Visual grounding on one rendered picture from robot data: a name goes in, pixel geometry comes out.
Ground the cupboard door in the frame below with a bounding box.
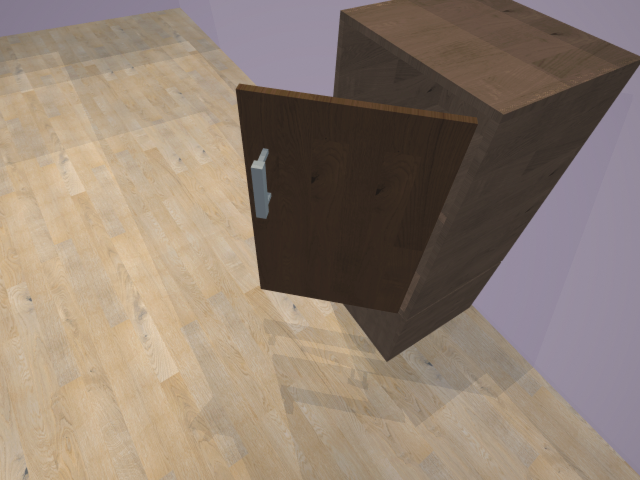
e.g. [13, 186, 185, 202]
[236, 84, 478, 313]

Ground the handle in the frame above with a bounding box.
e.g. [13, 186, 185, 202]
[251, 148, 271, 219]

